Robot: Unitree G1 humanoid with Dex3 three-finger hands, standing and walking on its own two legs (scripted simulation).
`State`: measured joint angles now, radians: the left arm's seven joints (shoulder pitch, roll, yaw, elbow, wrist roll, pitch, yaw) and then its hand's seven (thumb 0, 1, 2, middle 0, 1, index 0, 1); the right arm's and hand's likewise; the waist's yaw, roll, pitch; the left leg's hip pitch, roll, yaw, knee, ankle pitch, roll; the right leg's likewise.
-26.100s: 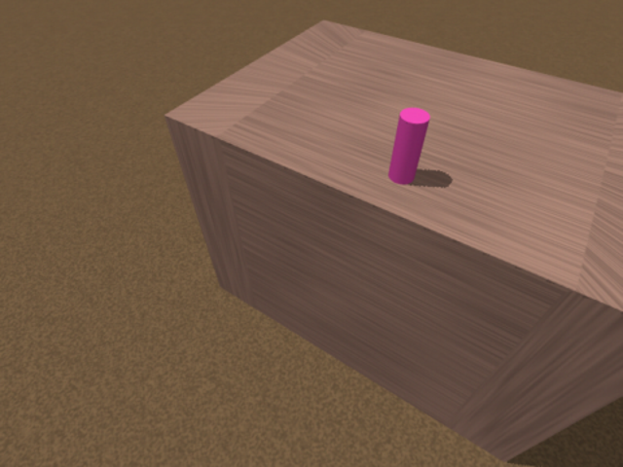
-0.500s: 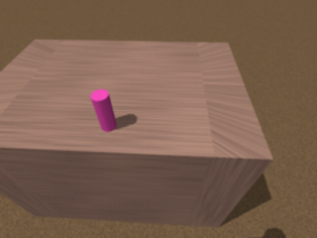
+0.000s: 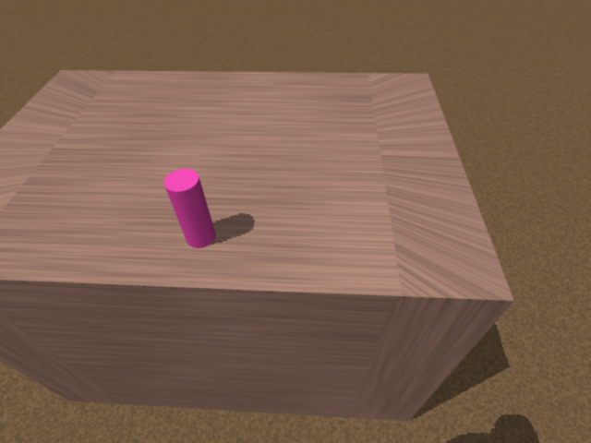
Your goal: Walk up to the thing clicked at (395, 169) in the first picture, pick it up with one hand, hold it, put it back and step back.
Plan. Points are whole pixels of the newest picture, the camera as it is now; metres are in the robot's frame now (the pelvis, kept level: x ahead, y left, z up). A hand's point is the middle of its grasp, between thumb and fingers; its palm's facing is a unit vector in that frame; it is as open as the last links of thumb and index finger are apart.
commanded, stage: home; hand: left
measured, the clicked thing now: (192, 210) +0.47 +0.19 +0.04
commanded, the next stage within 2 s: stand in 0.16 s
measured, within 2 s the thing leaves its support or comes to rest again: neither
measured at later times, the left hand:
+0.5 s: hand out of the picture +0.08 +0.25 -0.15, palm faces -0.02 -0.93 -0.36, open 14.9 cm
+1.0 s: hand out of the picture +0.08 +0.25 -0.16, palm faces -0.02 -0.94 -0.35, open 7.4 cm
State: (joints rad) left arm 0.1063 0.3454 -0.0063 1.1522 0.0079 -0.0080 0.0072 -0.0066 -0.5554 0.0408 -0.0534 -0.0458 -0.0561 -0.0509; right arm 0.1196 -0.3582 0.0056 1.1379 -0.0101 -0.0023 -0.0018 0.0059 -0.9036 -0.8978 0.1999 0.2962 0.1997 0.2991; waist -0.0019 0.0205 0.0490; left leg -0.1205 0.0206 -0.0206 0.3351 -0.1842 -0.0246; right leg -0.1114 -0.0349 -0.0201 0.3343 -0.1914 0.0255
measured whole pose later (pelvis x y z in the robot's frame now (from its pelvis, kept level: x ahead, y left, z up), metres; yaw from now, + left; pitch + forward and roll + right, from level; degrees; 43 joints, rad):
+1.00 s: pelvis +0.01 +0.00 +0.00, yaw +0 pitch -2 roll +0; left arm 0.12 0.34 0.00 1.13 0.01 0.00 0.00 0.00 0.89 0.89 -0.20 -0.30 -0.21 -0.30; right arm 0.12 -0.36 0.00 1.13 -0.01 -0.01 0.00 0.01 -0.91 -0.90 0.20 0.30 0.20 0.30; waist 0.00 0.01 0.05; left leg -0.10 0.02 -0.02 0.32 -0.19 -0.03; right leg -0.10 -0.03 -0.02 0.33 -0.20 0.02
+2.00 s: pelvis +0.00 +0.01 +0.00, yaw +0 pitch -2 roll +0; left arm 0.13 0.35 0.00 1.12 0.01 0.00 0.00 0.00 0.91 0.90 -0.20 -0.30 -0.21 -0.30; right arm 0.13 -0.35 0.00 1.13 -0.01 0.00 0.00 0.01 -0.91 -0.90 0.20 0.30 0.20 0.30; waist 0.00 0.00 0.05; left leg -0.11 0.02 -0.01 0.33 -0.19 -0.02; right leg -0.10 -0.04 -0.01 0.31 -0.18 0.03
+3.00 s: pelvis -0.04 -0.01 -0.02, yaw +0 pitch -2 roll +1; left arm 0.10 0.40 0.06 1.01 0.00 0.03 0.01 0.00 0.91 0.90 -0.20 -0.30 -0.21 -0.30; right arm 0.06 -0.38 -0.05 1.01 0.01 0.05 0.01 0.01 -0.90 -0.90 0.20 0.30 0.20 0.30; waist 0.00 0.00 0.17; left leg -0.28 0.02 -0.02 0.55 -0.24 -0.02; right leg -0.28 -0.03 -0.01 0.60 -0.30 -0.02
